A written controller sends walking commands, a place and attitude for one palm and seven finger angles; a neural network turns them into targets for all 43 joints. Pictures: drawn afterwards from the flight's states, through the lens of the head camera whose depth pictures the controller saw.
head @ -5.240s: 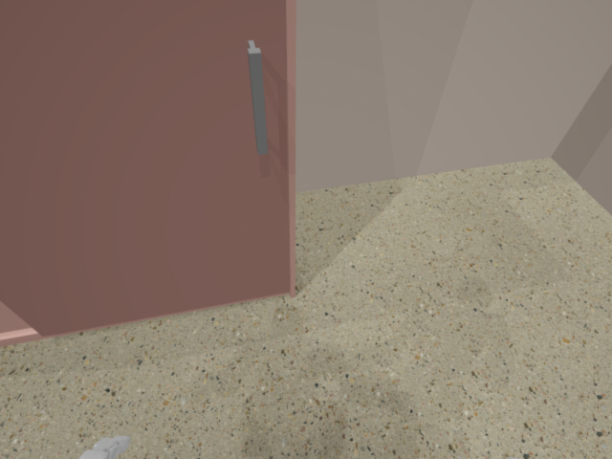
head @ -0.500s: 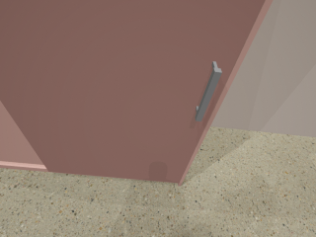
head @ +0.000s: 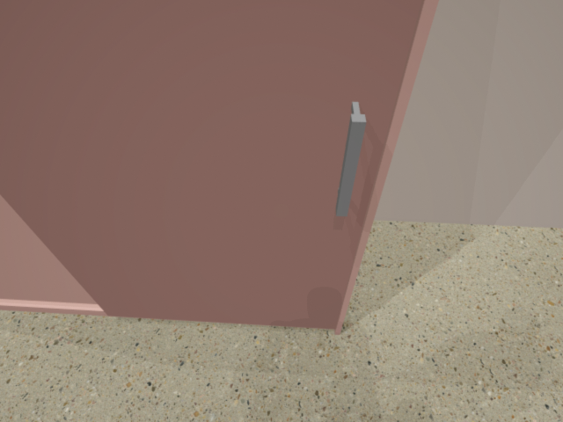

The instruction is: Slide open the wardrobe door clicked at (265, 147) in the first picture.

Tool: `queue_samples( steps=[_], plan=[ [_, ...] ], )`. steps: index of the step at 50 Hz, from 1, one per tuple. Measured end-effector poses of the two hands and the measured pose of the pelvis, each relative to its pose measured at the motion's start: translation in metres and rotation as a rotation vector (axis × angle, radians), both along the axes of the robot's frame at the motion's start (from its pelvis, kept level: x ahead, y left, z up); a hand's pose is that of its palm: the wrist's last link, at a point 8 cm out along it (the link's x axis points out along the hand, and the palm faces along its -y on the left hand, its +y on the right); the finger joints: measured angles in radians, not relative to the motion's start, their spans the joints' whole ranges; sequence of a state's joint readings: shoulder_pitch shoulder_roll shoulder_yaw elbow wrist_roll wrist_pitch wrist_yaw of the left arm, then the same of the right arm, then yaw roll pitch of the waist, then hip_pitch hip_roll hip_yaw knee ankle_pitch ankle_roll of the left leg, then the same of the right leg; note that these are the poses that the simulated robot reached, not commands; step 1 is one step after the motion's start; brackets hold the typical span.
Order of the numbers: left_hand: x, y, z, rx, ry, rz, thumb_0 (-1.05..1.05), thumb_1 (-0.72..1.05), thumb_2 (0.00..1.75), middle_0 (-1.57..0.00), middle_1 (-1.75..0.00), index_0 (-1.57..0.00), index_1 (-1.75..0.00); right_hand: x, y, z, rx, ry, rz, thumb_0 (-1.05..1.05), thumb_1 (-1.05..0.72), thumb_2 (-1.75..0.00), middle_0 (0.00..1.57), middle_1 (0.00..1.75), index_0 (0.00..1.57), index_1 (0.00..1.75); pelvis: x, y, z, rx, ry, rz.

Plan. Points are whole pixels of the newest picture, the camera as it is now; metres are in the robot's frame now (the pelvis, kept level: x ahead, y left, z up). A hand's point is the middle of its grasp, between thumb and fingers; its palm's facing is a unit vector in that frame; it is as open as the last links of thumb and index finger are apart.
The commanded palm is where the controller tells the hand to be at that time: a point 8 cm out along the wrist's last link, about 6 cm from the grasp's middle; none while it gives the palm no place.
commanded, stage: come to a stop and stand still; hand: right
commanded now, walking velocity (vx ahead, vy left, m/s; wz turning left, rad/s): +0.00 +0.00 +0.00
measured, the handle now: (347, 163) +0.53 -0.10 +0.08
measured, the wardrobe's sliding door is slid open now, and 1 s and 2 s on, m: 0.00 0.00 0.00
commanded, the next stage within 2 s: look again from close up in 0.78 s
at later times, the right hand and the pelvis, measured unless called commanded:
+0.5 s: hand out of the picture -0.06 -0.17 -0.18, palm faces +0.03 +0.99 -0.16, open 7.4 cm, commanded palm none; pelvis -0.03 -0.01 +0.00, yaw +0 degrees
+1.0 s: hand out of the picture -0.09 -0.16 -0.18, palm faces +0.03 +0.99 -0.17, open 7.4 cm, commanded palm none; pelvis -0.05 -0.01 -0.01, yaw -2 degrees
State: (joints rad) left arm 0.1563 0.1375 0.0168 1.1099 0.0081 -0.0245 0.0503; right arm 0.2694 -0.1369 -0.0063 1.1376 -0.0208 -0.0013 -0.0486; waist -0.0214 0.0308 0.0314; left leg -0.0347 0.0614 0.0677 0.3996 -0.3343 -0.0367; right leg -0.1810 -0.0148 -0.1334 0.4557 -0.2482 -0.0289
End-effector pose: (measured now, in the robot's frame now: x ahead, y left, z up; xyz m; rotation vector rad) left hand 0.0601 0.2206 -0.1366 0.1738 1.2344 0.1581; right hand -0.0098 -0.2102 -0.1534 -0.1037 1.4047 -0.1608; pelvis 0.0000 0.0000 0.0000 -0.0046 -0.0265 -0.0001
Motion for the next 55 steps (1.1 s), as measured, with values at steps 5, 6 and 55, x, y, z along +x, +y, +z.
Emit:
queue_samples(
  steps=[5,6,55],
  plan=[
    [-0.03,0.001,-0.002,0.003,0.057,0.014,-0.01,0.94,0.9,-0.2,-0.3,-0.2,-0.3,0.012,-0.024,0.007,-0.046,-0.042,0.02,0.01,-0.92,-0.9,0.2,0.3,0.2,0.3,-0.006,-0.006,0.001,-0.002,-0.004,-0.002],
    [-0.037,0.001,-0.003,0.001,0.074,0.015,-0.01,0.94,0.9,-0.2,-0.3,-0.2,-0.3,0.013,-0.027,0.008,-0.052,-0.046,0.022,0.01,-0.92,-0.9,0.2,0.3,0.2,0.3,-0.007,-0.007,0.002,-0.002,-0.004,-0.003],
    [-0.107,-0.007,-0.022,-0.069,0.124,0.004,0.01,0.92,0.9,-0.2,-0.3,-0.2,-0.3,-0.062,-0.012,0.008,-0.05,-0.003,0.011,0.0,-0.9,-0.9,0.2,0.3,0.2,0.3,-0.048,-0.006,-0.007,0.011,0.012,-0.028]
  ],
)
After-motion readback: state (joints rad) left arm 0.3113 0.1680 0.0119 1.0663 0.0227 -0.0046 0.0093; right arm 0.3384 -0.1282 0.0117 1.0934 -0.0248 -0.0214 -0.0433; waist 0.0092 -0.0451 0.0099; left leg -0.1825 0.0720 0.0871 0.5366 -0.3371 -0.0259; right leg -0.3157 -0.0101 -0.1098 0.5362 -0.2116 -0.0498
